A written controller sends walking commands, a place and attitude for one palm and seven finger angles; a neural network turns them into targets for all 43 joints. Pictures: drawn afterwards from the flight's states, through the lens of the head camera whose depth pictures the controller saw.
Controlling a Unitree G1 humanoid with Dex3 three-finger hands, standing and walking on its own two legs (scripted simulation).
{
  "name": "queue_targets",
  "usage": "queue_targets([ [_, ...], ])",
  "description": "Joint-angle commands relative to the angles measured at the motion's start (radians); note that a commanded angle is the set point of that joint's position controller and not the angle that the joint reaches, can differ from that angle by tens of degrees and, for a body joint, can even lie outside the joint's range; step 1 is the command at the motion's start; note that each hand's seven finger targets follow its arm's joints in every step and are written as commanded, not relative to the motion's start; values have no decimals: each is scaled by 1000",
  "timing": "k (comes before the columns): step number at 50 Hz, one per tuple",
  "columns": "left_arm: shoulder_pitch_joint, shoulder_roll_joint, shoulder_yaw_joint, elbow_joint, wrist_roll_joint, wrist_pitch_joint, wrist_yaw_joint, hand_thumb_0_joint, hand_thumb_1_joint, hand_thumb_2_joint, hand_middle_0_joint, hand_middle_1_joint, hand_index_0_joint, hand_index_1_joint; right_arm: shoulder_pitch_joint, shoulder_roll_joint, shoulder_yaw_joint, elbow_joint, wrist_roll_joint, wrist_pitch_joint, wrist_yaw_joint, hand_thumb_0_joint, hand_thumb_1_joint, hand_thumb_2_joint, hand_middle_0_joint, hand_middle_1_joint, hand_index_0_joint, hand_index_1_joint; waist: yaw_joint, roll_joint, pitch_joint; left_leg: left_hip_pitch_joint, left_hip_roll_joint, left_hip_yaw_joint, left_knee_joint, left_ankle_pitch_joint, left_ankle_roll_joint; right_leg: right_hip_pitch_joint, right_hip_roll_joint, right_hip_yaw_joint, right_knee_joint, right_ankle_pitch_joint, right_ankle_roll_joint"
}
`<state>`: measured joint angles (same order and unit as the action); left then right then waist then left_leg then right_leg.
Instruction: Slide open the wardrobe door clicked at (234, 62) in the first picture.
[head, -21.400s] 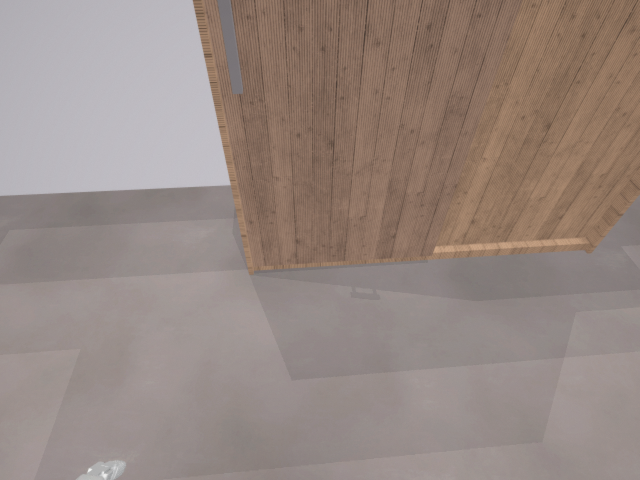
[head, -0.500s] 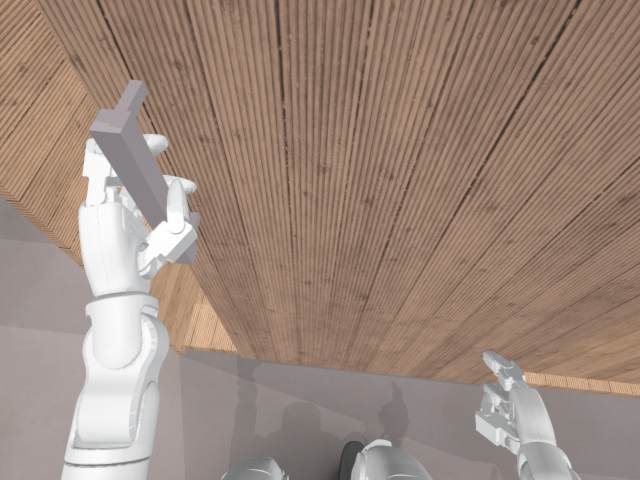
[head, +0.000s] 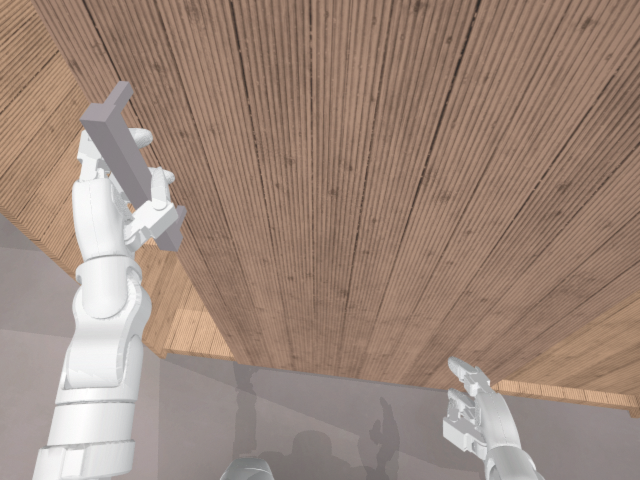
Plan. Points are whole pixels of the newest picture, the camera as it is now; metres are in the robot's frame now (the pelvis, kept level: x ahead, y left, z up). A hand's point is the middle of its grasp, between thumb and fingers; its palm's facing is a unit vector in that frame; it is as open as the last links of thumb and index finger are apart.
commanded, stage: step sideways, sliding the door along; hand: left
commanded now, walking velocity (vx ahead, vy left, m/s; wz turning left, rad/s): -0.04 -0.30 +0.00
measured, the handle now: (149, 177) +0.38 +0.27 +0.14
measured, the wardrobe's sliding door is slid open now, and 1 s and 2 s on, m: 0.24 0.40 0.55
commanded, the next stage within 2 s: stop walking and hold the door there in 1.96 s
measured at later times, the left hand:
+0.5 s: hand (232, 210) +0.34 +0.16 +0.15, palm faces +0.41 -0.91 -0.02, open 6.5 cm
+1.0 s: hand (316, 219) +0.34 +0.07 +0.15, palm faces +0.43 -0.90 -0.03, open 6.7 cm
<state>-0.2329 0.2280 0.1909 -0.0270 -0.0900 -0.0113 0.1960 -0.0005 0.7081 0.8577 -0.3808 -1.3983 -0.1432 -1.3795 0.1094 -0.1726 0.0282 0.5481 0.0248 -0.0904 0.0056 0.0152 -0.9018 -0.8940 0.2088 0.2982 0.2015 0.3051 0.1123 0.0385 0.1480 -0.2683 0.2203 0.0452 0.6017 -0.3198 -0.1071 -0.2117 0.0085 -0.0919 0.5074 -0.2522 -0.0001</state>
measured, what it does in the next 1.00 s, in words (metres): steps to the right: left foot, then right foot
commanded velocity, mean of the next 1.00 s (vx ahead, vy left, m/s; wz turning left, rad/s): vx -0.14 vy -0.30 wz -0.05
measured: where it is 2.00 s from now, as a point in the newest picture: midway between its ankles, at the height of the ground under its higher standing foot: outside the picture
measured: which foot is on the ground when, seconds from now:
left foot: up 0.00-0.14, down 0.16-0.60, up 0.62-0.74, down 0.76-1.00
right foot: down 0.00-0.16, up 0.18-0.56, down 0.58-0.76, up 0.78-1.00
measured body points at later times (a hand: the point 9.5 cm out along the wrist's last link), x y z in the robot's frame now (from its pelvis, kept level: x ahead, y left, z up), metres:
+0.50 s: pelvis +0.00 -0.08 +0.02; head +0.08 -0.05 +0.46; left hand +0.31 +0.21 +0.15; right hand +0.20 -0.26 -0.08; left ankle +0.00 +0.10 -0.73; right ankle +0.02 -0.24 -0.67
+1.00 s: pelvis +0.01 -0.17 +0.02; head +0.09 -0.13 +0.46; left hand +0.32 +0.12 +0.15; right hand +0.21 -0.37 -0.07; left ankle +0.01 -0.02 -0.73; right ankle +0.05 -0.33 -0.64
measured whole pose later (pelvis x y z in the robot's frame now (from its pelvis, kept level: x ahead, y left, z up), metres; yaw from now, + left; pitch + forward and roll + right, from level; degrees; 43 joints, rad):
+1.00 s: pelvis +0.01 -0.17 +0.02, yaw +1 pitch -3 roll -6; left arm -0.23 0.18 0.19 -0.07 -0.05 -0.04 0.18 0.01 0.76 0.82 -0.35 -1.40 -0.10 -1.33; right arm 0.17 -0.19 -0.02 0.56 0.01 -0.12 0.02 0.02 -0.91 -0.89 0.20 0.30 0.20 0.30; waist 0.13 0.05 0.24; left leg -0.14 0.23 0.08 0.42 -0.22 -0.07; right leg -0.48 -0.01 -0.08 0.99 -0.34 0.04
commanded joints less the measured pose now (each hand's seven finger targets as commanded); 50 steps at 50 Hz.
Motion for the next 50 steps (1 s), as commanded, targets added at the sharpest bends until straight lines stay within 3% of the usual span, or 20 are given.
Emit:
queue_targets([
  [1, -231, 72, -202, -403, 48, -165, -78, 0, 900, 900, -450, -1400, -450, -1400, -40, -103, -69, -90, 13, -46, -47, 0, -900, -900, 200, 300, 200, 300, -79, -372, -472, -215, -188, -2, 486, -375, 56, 370, -340, 320, -11, 1249, -208],
  [4, -314, 12, -231, -455, 52, -192, -68, 0, 900, 900, -450, -1400, -450, -1400, -71, -86, -43, -68, 2, -33, -63, 0, -900, -900, 200, 300, 200, 300, -101, -252, -447, -212, -168, 29, 263, -265, 58, 393, -290, 248, 71, 1187, -203],
  [6, -322, -18, -268, -460, 51, -212, -79, 0, 900, 900, -450, -1400, -450, -1400, -40, -104, -54, -63, -6, -13, -65, 0, -900, -900, 200, 300, 200, 300, -142, -79, -471, 109, -126, 59, -160, 150, 56, 187, -206, 138, 210, 836, -116],
  [8, -296, -61, -307, -474, 33, -214, -110, 0, 900, 900, -450, -1400, -450, -1400, -42, -178, -109, -114, -4, -13, -53, 0, -900, -900, 200, 300, 200, 300, -113, 222, -543, 566, 349, -377, -183, 1152, 263, -336, -35, 109, 524, -309, 36],
  [9, -313, -68, -307, -404, 61, -193, -120, 0, 900, 900, -450, -1400, -450, -1400, -46, -214, -120, -129, 13, -11, -15, 0, -900, -900, 200, 300, 200, 300, -120, 105, -512, 556, 314, -321, -155, 984, 292, -378, -18, 151, 638, -305, 21],
  [10, -393, -96, -311, -496, 50, -207, -119, 0, 900, 900, -450, -1400, -450, -1400, -67, -188, -118, -149, 4, -23, -13, 0, -900, -900, 200, 300, 200, 300, -133, 169, -477, 507, 350, -388, -183, 997, 318, -435, -22, 149, 679, -342, 29],
  [13, -375, -92, -338, -433, 70, -186, -128, 0, 900, 900, -450, -1400, -450, -1400, -47, -185, -105, -107, -7, -32, 5, 0, -900, -900, 200, 300, 200, 300, -138, 208, -398, 462, 224, -136, -163, 922, 235, -445, -60, 99, 691, -176, 32],
  [17, -377, -99, -346, -396, 64, -145, -142, 0, 900, 900, -450, -1400, -450, -1400, -33, -181, -105, -125, -7, -34, -3, 0, -900, -900, 200, 300, 200, 300, -135, 233, -399, 375, 149, -1, -201, 785, 189, -317, -41, 19, 587, -67, 50],
  [26, -346, -37, -289, -362, 50, -167, -119, 0, 900, 900, -450, -1400, -450, -1400, -18, -154, -88, -127, 3, -71, -10, 0, -900, -900, 200, 300, 200, 300, -137, 310, -373, 370, 163, 15, -105, 814, 152, -60, 13, -18, 66, -10, 35],
  [28, -341, 21, -248, -387, 62, -185, -113, 0, 900, 900, -450, -1400, -450, -1400, -24, -131, -78, -126, 20, -77, -10, 0, -900, -900, 200, 300, 200, 300, -121, 144, -407, 311, 70, 57, 43, 623, 100, 80, -39, 16, -139, 376, 25],
  [29, -353, 86, -219, -406, 76, -195, -106, 0, 900, 900, -450, -1400, -450, -1400, -36, -95, -67, -130, 27, -74, -19, 0, -900, -900, 200, 300, 200, 300, -126, -103, -418, 116, -39, 102, 193, 206, 87, 189, -199, 154, -131, 869, -40],
  [30, -317, 139, -177, -364, 83, -192, -88, 0, 900, 900, -450, -1400, -450, -1400, -67, -85, -56, -113, 9, -80, -30, 0, -900, -900, 200, 300, 200, 300, -117, -174, -398, -84, -132, 91, 294, -212, 85, 243, -315, 240, -67, 1241, -113],
  [33, -245, 107, -129, -439, 59, -211, -76, 0, 900, 900, -450, -1400, -450, -1400, -33, -89, -59, -67, 16, -87, -56, 0, -900, -900, 200, 300, 200, 300, -83, -383, -477, -263, -156, -7, 381, -380, 54, 456, -337, 307, 80, 1452, -207],
  [36, -269, 46, -185, -481, 55, -239, -78, 0, 900, 900, -450, -1400, -450, -1400, -15, -100, -56, -52, 6, -55, -64, 0, -900, -900, 200, 300, 200, 300, -146, -144, -498, 125, -96, 34, -159, 167, 53, 206, -216, 146, 251, 1026, -101],
  [37, -267, 36, -207, -510, 41, -242, -93, 0, 900, 900, -450, -1400, -450, -1400, -9, -152, -96, -74, -2, -50, -68, 0, -900, -900, 200, 300, 200, 300, -157, 36, -526, 488, 142, -194, -181, 939, 157, -179, -90, 79, 407, 406, 20],
  [38, -258, -12, -230, -514, 48, -241, -110, 0, 900, 900, -450, -1400, -450, -1400, -45, -180, -114, -109, -11, -50, -45, 0, -900, -900, 200, 300, 200, 300, -110, 201, -562, 597, 363, -347, -181, 1362, 267, -333, -26, 123, 565, -349, 49],
  [39, -315, -14, -228, -482, 74, -220, -111, 0, 900, 900, -450, -1400, -450, -1400, -47, -211, -125, -121, 6, -50, -8, 0, -900, -900, 200, 300, 200, 300, -124, 124, -487, 594, 305, -226, -137, 1272, 262, -407, 1, 144, 650, -365, 32],
  [41, -378, -41, -256, -537, 85, -234, -110, 0, 900, 900, -450, -1400, -450, -1400, -53, -169, -106, -123, -11, -77, 12, 0, -900, -900, 200, 300, 200, 300, -130, 282, -414, 556, 266, -162, -153, 1194, 250, -444, -34, 126, 636, -314, 33],
  [45, -322, -52, -277, -453, 84, -180, -123, 0, 900, 900, -450, -1400, -450, -1400, -47, -180, -116, -137, -7, -88, 4, 0, -900, -900, 200, 300, 200, 300, -122, 225, -400, 425, 176, 4, -197, 935, 199, -303, -29, 33, 550, -76, 42],
  [50, -310, -53, -284, -401, 68, -153, -124, 0, 900, 900, -450, -1400, -450, -1400, -37, -162, -96, -146, -6, -93, -8, 0, -900, -900, 200, 300, 200, 300, -126, 320, -349, 341, 169, 56, -244, 779, 179, -187, -8, -19, 407, -86, 49],
])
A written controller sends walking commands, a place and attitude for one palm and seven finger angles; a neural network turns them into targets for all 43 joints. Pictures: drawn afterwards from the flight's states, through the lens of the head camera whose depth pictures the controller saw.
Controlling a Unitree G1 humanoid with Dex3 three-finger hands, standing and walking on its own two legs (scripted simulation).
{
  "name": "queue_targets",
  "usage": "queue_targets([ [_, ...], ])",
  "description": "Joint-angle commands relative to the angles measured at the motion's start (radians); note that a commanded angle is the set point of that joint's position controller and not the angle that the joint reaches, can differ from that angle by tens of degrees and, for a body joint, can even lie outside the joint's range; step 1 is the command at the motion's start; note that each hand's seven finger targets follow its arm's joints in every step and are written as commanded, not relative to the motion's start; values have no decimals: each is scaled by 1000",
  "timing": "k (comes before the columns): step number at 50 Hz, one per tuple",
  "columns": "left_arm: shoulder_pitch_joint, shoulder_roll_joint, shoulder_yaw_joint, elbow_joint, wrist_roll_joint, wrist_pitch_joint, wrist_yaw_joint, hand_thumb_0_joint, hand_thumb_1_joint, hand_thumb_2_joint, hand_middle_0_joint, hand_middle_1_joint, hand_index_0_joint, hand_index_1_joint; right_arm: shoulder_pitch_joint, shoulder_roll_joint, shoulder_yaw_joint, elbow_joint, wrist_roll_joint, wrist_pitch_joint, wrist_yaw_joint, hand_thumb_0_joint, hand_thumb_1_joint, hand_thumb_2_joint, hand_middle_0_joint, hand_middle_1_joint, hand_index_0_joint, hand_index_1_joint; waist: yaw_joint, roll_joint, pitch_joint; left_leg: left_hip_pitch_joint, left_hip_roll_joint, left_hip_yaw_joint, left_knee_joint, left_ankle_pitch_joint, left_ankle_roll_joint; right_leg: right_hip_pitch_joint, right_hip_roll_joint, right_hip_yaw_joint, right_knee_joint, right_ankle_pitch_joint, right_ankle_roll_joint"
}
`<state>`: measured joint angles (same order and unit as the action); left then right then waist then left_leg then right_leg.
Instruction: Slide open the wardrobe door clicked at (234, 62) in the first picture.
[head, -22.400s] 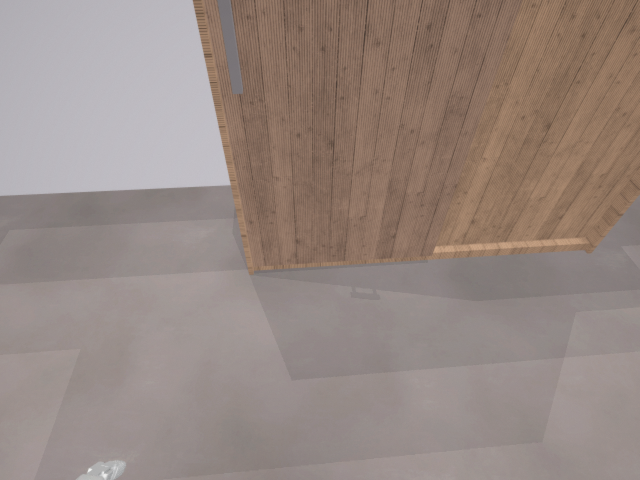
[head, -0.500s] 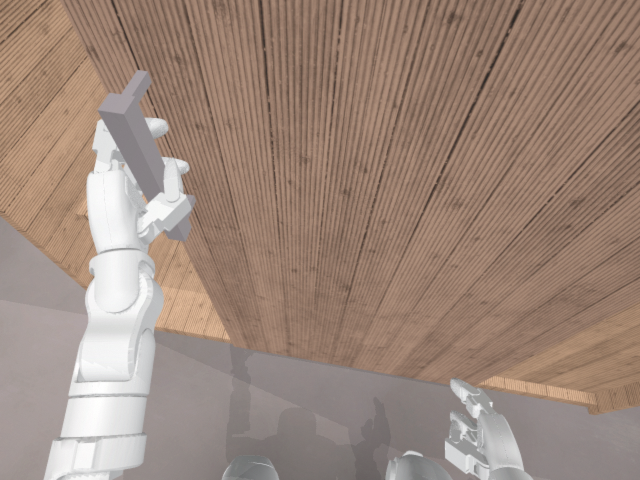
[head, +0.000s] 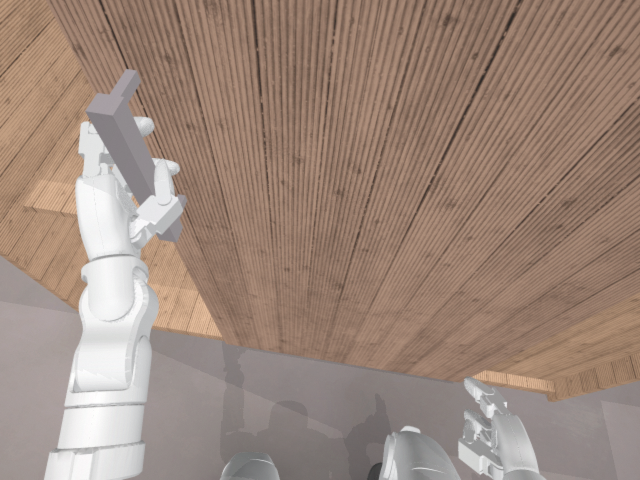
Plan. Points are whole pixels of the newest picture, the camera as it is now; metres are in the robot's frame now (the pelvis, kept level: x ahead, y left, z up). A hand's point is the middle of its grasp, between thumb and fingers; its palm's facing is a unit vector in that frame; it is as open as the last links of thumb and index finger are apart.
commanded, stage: step sideways, sliding the door along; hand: left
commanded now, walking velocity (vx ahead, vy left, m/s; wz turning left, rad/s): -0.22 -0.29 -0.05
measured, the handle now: (152, 167) +0.38 +0.28 +0.11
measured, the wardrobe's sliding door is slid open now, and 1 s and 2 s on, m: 0.40 0.55 0.55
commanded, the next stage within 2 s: stop walking and hold the door there in 0.96 s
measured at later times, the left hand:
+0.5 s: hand (268, 216) +0.34 +0.13 +0.12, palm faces +0.42 -0.91 -0.02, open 6.9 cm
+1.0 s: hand (316, 221) +0.34 +0.08 +0.12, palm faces +0.52 -0.86 -0.06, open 7.1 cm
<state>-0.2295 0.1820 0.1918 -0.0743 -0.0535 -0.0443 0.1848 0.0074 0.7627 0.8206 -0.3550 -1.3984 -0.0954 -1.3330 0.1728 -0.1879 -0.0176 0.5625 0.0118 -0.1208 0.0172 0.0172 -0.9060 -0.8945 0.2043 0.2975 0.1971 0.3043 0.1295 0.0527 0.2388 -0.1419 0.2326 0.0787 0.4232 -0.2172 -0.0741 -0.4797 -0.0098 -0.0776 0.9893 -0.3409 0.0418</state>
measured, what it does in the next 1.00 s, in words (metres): steps to the right: right foot, then left foot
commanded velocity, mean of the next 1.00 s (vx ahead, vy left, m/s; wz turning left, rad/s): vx -0.22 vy -0.29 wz -0.04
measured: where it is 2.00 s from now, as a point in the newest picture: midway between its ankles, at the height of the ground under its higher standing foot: outside the picture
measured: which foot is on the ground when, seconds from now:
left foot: down 0.00-0.18, up 0.20-0.32, down 0.34-0.76, up 0.78-0.92, down 0.94-1.00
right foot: up 0.00-0.16, down 0.18-0.34, up 0.36-0.74, down 0.76-0.92, up 0.94-1.00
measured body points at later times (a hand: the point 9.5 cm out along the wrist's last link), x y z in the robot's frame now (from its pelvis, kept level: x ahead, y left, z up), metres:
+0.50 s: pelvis +0.00 -0.09 +0.00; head +0.08 -0.06 +0.43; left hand +0.31 +0.18 +0.13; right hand +0.19 -0.31 -0.09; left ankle +0.00 +0.04 -0.75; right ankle +0.04 -0.24 -0.66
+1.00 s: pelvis -0.01 -0.19 -0.02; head +0.07 -0.16 +0.42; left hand +0.31 +0.13 +0.13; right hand +0.19 -0.43 -0.11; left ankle +0.00 -0.08 -0.75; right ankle +0.00 -0.33 -0.69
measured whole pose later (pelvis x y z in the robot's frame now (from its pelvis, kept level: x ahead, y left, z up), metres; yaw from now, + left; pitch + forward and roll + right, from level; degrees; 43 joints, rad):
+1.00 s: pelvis -0.01 -0.19 -0.02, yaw -1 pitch -3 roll -4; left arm -0.30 0.25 0.32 0.02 -0.07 -0.06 0.20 -0.01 0.75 0.85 -0.37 -1.36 -0.02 -1.31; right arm 0.12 -0.25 -0.05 0.62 0.03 -0.09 -0.01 0.02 -0.91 -0.89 0.20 0.30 0.20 0.30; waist 0.11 0.03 0.24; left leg -0.23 0.13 0.11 0.58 -0.26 0.00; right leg -0.42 0.03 -0.03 0.97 -0.48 0.02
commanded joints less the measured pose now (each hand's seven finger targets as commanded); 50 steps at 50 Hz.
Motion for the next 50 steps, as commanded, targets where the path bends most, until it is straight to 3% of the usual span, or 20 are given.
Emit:
queue_targets([
  [1, -312, -13, -291, -352, 29, -124, -110, 0, 900, 900, -450, -1400, -450, -1400, -94, -143, -48, -159, 7, -66, -20, 0, -900, -900, 200, 300, 200, 300, -144, 311, -439, 230, 164, 10, -51, 708, 145, 95, 18, -34, -132, -13, 5],
  [6, -299, 40, -247, -341, 25, -153, -96, 0, 900, 900, -450, -1400, -450, -1400, -91, -129, -35, -138, 10, -75, -20, 0, -900, -900, 200, 300, 200, 300, -145, 272, -453, 250, 143, -9, 91, 712, 104, 256, 25, -17, -524, 164, -9],
  [7, -308, 78, -221, -358, 31, -162, -95, 0, 900, 900, -450, -1400, -450, -1400, -98, -115, -27, -139, 18, -75, -20, 0, -900, -900, 200, 300, 200, 300, -138, 172, -472, 219, 90, 16, 166, 609, 79, 328, -1, -3, -614, 383, -10],
  [9, -329, 213, -142, -383, 50, -176, -81, 0, 900, 900, -450, -1400, -450, -1400, -149, -58, -7, -141, 19, -67, -39, 0, -900, -900, 200, 300, 200, 300, -126, -216, -490, -159, -126, 70, 452, -266, 60, 511, -279, 228, -571, 1305, -128],
  [12, -225, 182, -94, -411, 31, -188, -64, 0, 900, 900, -450, -1400, -450, -1400, -105, -75, -10, -80, 24, -66, -62, 0, -900, -900, 200, 300, 200, 300, -100, -374, -584, -379, -171, -53, 557, -490, 17, 750, -325, 297, -419, 1583, -243],
  [15, -262, 119, -155, -425, 25, -212, -64, 0, 900, 900, -450, -1400, -450, -1400, -94, -91, -7, -55, 17, -32, -77, 0, -900, -900, 200, 300, 200, 300, -164, -156, -586, -33, -106, -6, 19, 33, 12, 521, -203, 125, -246, 1185, -148],
  [16, -257, 87, -197, -440, 11, -213, -84, 0, 900, 900, -450, -1400, -450, -1400, -72, -124, -39, -75, 10, -20, -79, 0, -900, -900, 200, 300, 200, 300, -179, 22, -616, 346, 91, -190, -23, 827, 99, 137, -77, 58, -92, 554, -28],
  [17, -251, 42, -223, -458, 14, -212, -104, 0, 900, 900, -450, -1400, -450, -1400, -115, -165, -67, -114, -1, -25, -57, 0, -900, -900, 200, 300, 200, 300, -127, 221, -649, 496, 342, -379, -12, 1328, 215, -76, 5, 99, 81, -269, 11],
  [18, -304, 33, -221, -421, 39, -183, -104, 0, 900, 900, -450, -1400, -450, -1400, -112, -199, -79, -123, 23, -28, -14, 0, -900, -900, 200, 300, 200, 300, -147, 154, -562, 486, 279, -244, 19, 1224, 220, -141, 38, 128, 160, -313, -11],
  [20, -396, 15, -233, -506, 46, -207, -103, 0, 900, 900, -450, -1400, -450, -1400, -118, -151, -66, -136, 2, -59, 0, 0, -900, -900, 200, 300, 200, 300, -151, 288, -521, 452, 258, -208, 20, 1111, 222, -174, -10, 116, 128, -254, -9],
  [25, -340, -10, -283, -394, 49, -146, -122, 0, 900, 900, -450, -1400, -450, -1400, -109, -160, -65, -154, 2, -68, -12, 0, -900, -900, 200, 300, 200, 300, -136, 238, -497, 296, 147, -3, -33, 839, 154, -5, 7, 7, 37, 35, -1],
  [33, -346, 2, -278, -295, 26, -141, -106, 0, 900, 900, -450, -1400, -450, -1400, -96, -137, -37, -147, 2, -71, -25, 0, -900, -900, 200, 300, 200, 300, -144, 300, -442, 211, 181, -20, 2, 695, 139, 196, 29, -18, -322, 17, -7],
  [36, -352, 52, -251, -316, 34, -163, -101, 0, 900, 900, -450, -1400, -450, -1400, -92, -118, -26, -130, 18, -70, -23, 0, -900, -900, 200, 300, 200, 300, -141, 196, -475, 209, 88, 6, 143, 606, 81, 324, 4, -8, -602, 357, -9],
  [38, -391, 183, -172, -334, 51, -183, -89, 0, 900, 900, -450, -1400, -450, -1400, -127, -60, -7, -130, 19, -64, -38, 0, -900, -900, 200, 300, 200, 300, -137, -159, -493, -124, -106, 77, 395, -154, 55, 513, -252, 191, -579, 1230, -112],
  [41, -271, 201, -70, -313, 25, -182, -62, 0, 900, 900, -450, -1400, -450, -1400, -84, -84, -16, -72, 29, -57, -63, 0, -900, -900, 200, 300, 200, 300, -101, -354, -612, -373, -171, -61, 574, -484, 18, 772, -333, 276, -425, 1548, -239],
  [44, -355, 161, -100, -347, 21, -209, -61, 0, 900, 900, -450, -1400, -450, -1400, -84, -95, -10, -50, 19, -29, -80, 0, -900, -900, 200, 300, 200, 300, -153, -168, -599, -67, -119, -6, 82, -27, 16, 549, -216, 141, -293, 1200, -159],
  [45, -364, 159, -127, -359, 1, -207, -71, 0, 900, 900, -450, -1400, -450, -1400, -68, -128, -33, -60, 20, -15, -87, 0, -900, -900, 200, 300, 200, 300, -181, -27, -606, 259, 32, -116, -3, 640, 76, 249, -132, 68, -163, 753, -52],
  [46, -331, 99, -160, -365, -4, -198, -94, 0, 900, 900, -450, -1400, -450, -1400, -96, -170, -66, -103, 8, -19, -67, 0, -900, -900, 200, 300, 200, 300, -133, 246, -636, 469, 319, -383, -11, 1280, 199, -42, 5, 75, 27, -164, 15],
  [47, -376, 83, -149, -325, 26, -179, -100, 0, 900, 900, -450, -1400, -450, -1400, -94, -189, -68, -104, 17, -22, -18, 0, -900, -900, 200, 300, 200, 300, -136, 181, -603, 475, 290, -266, 19, 1208, 214, -86, 23, 144, 137, -296, -8],
  [50, -456, 96, -147, -392, 39, -182, -93, 0, 900, 900, -450, -1400, -450, -1400, -100, -164, -69, -116, 6, -54, 0, 0, -900, -900, 200, 300, 200, 300, -144, 319, -490, 437, 229, -159, 22, 1072, 191, -135, -12, 89, 94, -179, -12],
])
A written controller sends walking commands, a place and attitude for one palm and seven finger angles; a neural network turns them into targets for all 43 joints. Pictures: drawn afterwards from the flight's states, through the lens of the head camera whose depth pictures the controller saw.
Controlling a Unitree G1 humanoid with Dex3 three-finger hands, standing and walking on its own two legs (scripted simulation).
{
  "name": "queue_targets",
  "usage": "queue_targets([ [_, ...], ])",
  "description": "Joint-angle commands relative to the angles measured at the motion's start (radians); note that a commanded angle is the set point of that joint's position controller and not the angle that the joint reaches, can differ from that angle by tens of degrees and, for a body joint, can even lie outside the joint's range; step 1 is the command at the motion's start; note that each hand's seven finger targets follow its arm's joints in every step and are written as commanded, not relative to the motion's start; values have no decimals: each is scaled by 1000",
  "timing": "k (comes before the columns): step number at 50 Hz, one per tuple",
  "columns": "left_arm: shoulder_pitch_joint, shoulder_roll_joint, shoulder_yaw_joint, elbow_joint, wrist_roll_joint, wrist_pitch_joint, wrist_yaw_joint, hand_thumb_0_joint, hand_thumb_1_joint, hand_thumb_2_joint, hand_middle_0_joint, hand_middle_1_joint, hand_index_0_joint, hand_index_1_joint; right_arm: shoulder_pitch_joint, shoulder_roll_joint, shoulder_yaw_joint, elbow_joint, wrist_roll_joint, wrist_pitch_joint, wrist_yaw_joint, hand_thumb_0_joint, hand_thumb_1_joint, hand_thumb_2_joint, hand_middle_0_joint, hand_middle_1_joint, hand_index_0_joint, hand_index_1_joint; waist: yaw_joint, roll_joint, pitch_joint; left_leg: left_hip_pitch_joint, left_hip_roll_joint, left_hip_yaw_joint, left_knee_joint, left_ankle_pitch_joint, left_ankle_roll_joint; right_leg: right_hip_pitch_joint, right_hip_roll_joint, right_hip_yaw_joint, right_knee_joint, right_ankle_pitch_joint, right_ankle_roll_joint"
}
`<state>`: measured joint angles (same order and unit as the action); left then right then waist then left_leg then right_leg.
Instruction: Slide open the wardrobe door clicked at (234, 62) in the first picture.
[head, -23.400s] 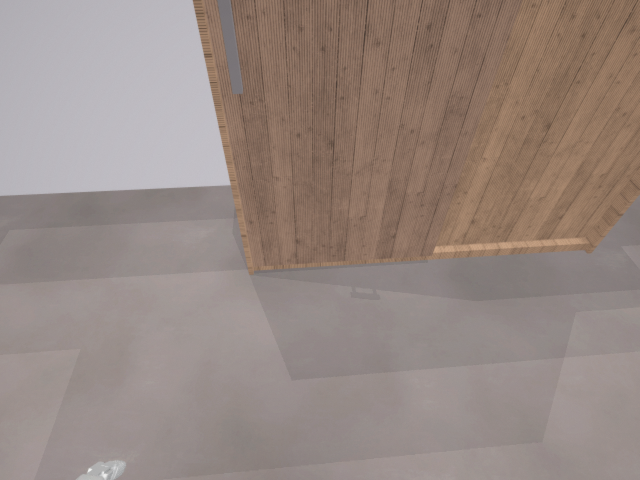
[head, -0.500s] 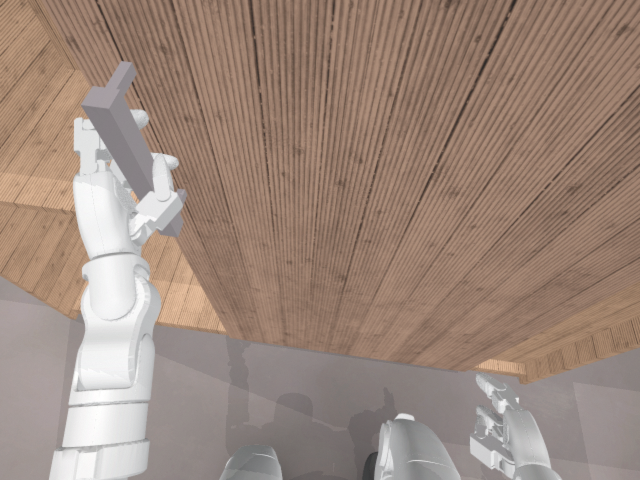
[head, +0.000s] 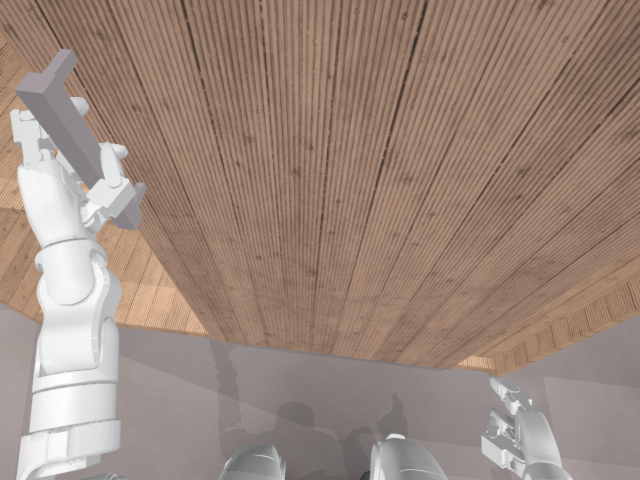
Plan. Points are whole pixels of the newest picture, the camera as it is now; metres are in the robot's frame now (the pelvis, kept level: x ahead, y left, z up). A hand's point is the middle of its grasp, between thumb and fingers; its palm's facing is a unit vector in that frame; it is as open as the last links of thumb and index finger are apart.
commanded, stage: stop walking and hold the door there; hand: left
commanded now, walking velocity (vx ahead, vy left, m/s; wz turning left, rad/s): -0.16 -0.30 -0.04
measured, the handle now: (101, 152) +0.39 +0.32 +0.13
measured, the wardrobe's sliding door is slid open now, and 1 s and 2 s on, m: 0.55 0.55 0.55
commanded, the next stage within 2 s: none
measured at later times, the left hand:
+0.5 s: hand (110, 181) +0.35 +0.29 +0.14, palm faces +0.58 -0.77 -0.27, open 6.9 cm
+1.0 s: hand (111, 181) +0.34 +0.28 +0.14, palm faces +0.56 -0.79 -0.25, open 6.8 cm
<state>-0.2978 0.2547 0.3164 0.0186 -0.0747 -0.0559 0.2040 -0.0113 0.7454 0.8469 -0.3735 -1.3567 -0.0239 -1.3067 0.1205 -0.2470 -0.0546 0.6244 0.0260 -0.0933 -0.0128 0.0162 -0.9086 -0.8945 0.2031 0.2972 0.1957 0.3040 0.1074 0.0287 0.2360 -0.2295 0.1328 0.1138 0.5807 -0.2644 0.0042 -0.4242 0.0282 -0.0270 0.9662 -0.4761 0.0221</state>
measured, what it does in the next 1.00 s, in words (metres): steps on the spot: right foot, then right foot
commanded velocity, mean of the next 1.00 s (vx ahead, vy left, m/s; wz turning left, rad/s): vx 0.03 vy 0.02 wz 0.00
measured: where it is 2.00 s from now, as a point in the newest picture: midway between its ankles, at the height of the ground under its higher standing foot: outside the picture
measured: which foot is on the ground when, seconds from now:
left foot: down 0.00-1.00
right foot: up 0.00-0.28, down 0.30-0.52, up 0.54-0.80, down 0.82-1.00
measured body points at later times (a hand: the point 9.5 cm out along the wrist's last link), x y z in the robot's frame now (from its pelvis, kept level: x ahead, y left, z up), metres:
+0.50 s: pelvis -0.02 -0.04 -0.01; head -0.01 -0.06 +0.44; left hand +0.31 +0.33 +0.15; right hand +0.11 -0.34 -0.11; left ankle +0.03 +0.06 -0.73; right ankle +0.03 -0.19 -0.74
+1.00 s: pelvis -0.04 -0.05 +0.00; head -0.06 -0.06 +0.45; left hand +0.31 +0.32 +0.16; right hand +0.01 -0.33 -0.12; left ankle +0.04 +0.06 -0.74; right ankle -0.06 -0.15 -0.74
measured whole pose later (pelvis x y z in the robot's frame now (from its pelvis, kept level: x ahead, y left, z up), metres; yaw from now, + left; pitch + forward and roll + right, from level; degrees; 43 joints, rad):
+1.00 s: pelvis -0.04 -0.05 +0.00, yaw -9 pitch -1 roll -1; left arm -0.37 0.59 0.48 0.82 -0.06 -0.11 0.16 -0.06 0.67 0.79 -0.30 -1.25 -0.18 -1.32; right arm 0.32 -0.30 0.01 0.76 0.04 -0.06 -0.09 0.02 -0.90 -0.89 0.21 0.30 0.20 0.31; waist -0.01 0.05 -0.04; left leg -0.31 0.07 0.12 0.51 -0.17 0.01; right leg -0.20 0.01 -0.08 0.50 -0.28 -0.02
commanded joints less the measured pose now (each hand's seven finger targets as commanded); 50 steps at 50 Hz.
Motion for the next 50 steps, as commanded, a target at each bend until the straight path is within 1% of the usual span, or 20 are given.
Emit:
queue_targets([
  [1, -341, 17, -282, -441, 66, -156, -112, 0, 900, 900, -450, -1400, -450, -1400, -32, -111, -31, -177, -4, -85, 34, 0, -900, -900, 200, 300, 200, 300, -120, 335, -485, 519, 289, -143, -133, 1105, 85, -176, -38, -2, 87, 51, 7],
  [3, -323, 13, -290, -398, 62, -135, -125, 0, 900, 900, -450, -1400, -450, -1400, -22, -113, -35, -187, -4, -89, 29, 0, -900, -900, 200, 300, 200, 300, -122, 272, -497, 455, 260, -81, -158, 1008, 65, -93, -21, -41, 54, 163, 12],
  [4, -91, 566, 279, -6, 71, -121, -82, 0, 900, 900, -450, -1400, -450, -1400, 49, -178, -59, -90, -17, -46, 1, 0, -900, -900, 200, 300, 200, 300, -93, 291, -519, 416, 255, -28, -183, 956, 73, -89, -3, -58, 88, 178, 32],
  [6, -150, 356, 62, -122, 63, -115, -110, 0, 900, 900, -450, -1400, -450, -1400, 26, -120, -28, -168, -7, -34, -6, 0, -900, -900, 200, 300, 200, 300, -103, 377, -497, 389, 224, -4, -160, 924, 62, -64, 4, -88, -31, 164, 23],
  [11, -78, 400, 89, 61, 54, -106, -98, 0, 900, 900, -450, -1400, -450, -1400, 36, -140, -2, -150, 4, -71, -26, 0, -900, -900, 200, 300, 200, 300, -115, 333, -421, 247, 197, 31, -135, 655, 35, 115, -4, -124, -329, 194, 8],
  [13, -79, 525, 190, 154, 66, -120, -86, 0, 900, 900, -450, -1400, -450, -1400, 52, -146, 1, -132, 11, -65, -39, 0, -900, -900, 200, 300, 200, 300, -102, 167, -440, 140, 112, 65, 33, 363, -2, 283, -63, -80, -564, 480, 1],
  [14, -102, 587, 220, 190, 76, -128, -79, 0, 900, 900, -450, -1400, -450, -1400, 44, -115, 11, -132, 14, -55, -49, 0, -900, -900, 200, 300, 200, 300, -114, -70, -457, -56, 0, 71, 201, -8, -31, 415, -233, 117, -559, 894, -66],
  [15, -70, 626, 253, 280, 74, -122, -72, 0, 900, 900, -450, -1400, -450, -1400, -1, -110, 26, -135, 5, -51, -64, 0, -900, -900, 200, 300, 200, 300, -97, -89, -446, -197, -87, -22, 320, -298, -44, 438, -367, 260, -550, 1198, -156],
  [16, -90, 667, 316, 277, 70, -117, -63, 0, 900, 900, -450, -1400, -450, -1400, -1, -93, 33, -113, 7, -60, -71, 0, -900, -900, 200, 300, 200, 300, -100, -82, -402, -231, -58, -68, 391, -319, -47, 383, -417, 261, -552, 1233, -175],
  [17, -87, 702, 357, 336, 66, -109, -60, 0, 900, 900, -450, -1400, -450, -1400, 48, -136, 25, -80, 28, -54, -70, 0, -900, -900, 200, 300, 200, 300, -96, -265, -492, -265, -78, -104, 492, -347, -50, 434, -433, 311, -524, 1200, -202],
  [18, -156, 593, 275, 289, 48, -109, -63, 0, 900, 900, -450, -1400, -450, -1400, 23, -151, 8, -83, 35, -56, -70, 0, -900, -900, 200, 300, 200, 300, -94, -360, -531, -258, -91, -152, 526, -326, -45, 472, -406, 259, -485, 1213, -192],
  [20, -155, 561, 274, 357, 48, -98, -52, 0, 900, 900, -450, -1400, -450, -1400, -3, -140, 21, -60, 30, -54, -86, 0, -900, -900, 200, 300, 200, 300, -107, -303, -514, -175, -71, -134, 363, -267, -35, 405, -376, 155, -471, 1086, -166],
  [24, -230, 510, 185, 322, 61, -109, -53, 0, 900, 900, -450, -1400, -450, -1400, 34, -173, 10, -30, 12, -25, -93, 0, -900, -900, 200, 300, 200, 300, -133, -88, -439, 83, -72, -91, -78, 34, -21, 134, -264, 82, -498, 371, -82],
  [26, -245, 441, 95, 258, 57, -128, -60, 0, 900, 900, -450, -1400, -450, -1400, 35, -211, 1, -64, 9, -15, -92, 0, -900, -900, 200, 300, 200, 300, -106, 294, -384, 34, 147, -343, -324, -13, 72, 57, -73, -35, -280, 33, -16],
  [27, -209, 349, 16, 305, 54, -118, -70, 0, 900, 900, -450, -1400, -450, -1400, 39, -169, 19, -58, 17, -18, -82, 0, -900, -900, 200, 300, 200, 300, -128, 318, -379, -37, 180, -439, -453, -272, 81, 70, -25, -6, -97, -39, -26],
  [30, -223, 459, 90, 372, 62, -102, -49, 0, 900, 900, -450, -1400, -450, -1400, 38, -167, 17, -36, 13, -23, -94, 0, -900, -900, 200, 300, 200, 300, -116, 129, -316, 2, 173, -388, -418, -152, 108, 38, -69, 32, -84, 66, -7],
  [36, -211, 437, 38, 448, 57, -66, -72, 0, 900, 900, -450, -1400, -450, -1400, 113, -188, 30, -33, 8, -27, -89, 0, -900, -900, 200, 300, 200, 300, -134, 217, -365, 126, 108, -213, -348, 100, 66, 131, -40, -56, -394, 94, -5],
  [40, -206, 503, 83, 516, 62, -70, -76, 0, 900, 900, -450, -1400, -450, -1400, 112, -196, 28, -25, -1, -27, -91, 0, -900, -900, 200, 300, 200, 300, -133, 141, -381, 53, 65, -144, -267, 75, 29, 259, -92, 1, -590, 239, -33],
  [44, -259, 534, 129, 601, 56, -80, -77, 0, 900, 900, -450, -1400, -450, -1400, 126, -188, 13, -10, 17, -26, -92, 0, -900, -900, 200, 300, 200, 300, -132, -77, -421, 57, 17, -86, -121, 112, 3, 188, -169, 91, -603, 346, -55],
  [50, -308, 540, 102, 716, 57, -94, -81, 0, 900, 900, -450, -1400, -450, -1400, 125, -201, 11, 17, 22, -8, -101, 0, -900, -900, 200, 300, 200, 300, -143, 47, -330, 76, 11, -105, -119, 76, 11, 57, -174, 91, -618, 199, -60],
])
